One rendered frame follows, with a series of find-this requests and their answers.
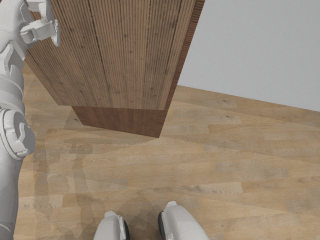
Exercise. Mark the cupboard door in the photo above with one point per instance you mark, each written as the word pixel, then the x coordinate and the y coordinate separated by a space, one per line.
pixel 112 53

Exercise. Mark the left robot upper arm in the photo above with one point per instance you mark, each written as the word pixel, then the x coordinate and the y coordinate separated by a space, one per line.
pixel 17 140

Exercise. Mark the robot left forearm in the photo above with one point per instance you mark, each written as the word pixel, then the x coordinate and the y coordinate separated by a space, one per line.
pixel 12 56

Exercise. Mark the left robot hand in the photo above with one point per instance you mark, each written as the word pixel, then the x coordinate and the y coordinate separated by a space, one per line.
pixel 16 19

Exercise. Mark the robot left thigh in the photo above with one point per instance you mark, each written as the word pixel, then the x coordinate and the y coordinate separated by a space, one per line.
pixel 111 228

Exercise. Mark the robot right shin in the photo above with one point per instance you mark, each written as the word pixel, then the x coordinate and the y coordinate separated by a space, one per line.
pixel 170 237

